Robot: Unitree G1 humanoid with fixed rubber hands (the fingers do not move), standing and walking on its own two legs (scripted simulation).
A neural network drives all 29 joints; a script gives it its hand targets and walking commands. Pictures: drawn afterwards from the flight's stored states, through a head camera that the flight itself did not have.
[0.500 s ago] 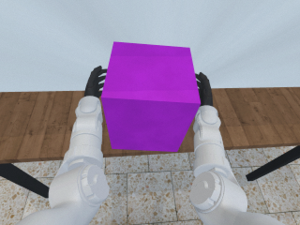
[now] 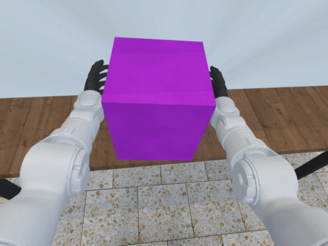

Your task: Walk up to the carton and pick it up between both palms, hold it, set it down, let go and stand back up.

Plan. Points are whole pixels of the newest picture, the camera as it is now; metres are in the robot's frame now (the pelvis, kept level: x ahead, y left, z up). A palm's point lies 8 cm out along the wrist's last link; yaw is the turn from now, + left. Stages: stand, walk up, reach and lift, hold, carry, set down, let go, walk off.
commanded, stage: set down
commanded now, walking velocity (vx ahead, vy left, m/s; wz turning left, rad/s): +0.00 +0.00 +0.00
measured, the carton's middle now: (157, 105) +0.45 +0.02 +0.06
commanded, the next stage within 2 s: none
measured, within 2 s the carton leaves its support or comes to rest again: neither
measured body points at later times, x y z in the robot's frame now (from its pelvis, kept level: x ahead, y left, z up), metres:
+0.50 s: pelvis -0.02 -0.01 -0.01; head +0.05 +0.01 +0.44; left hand +0.47 +0.21 +0.13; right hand +0.48 -0.19 +0.14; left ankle +0.00 +0.11 -0.73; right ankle -0.01 -0.10 -0.73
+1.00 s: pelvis -0.01 -0.01 +0.01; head +0.03 +0.01 +0.46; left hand +0.48 +0.20 +0.21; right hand +0.48 -0.19 +0.22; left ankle +0.00 +0.11 -0.73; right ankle -0.01 -0.10 -0.73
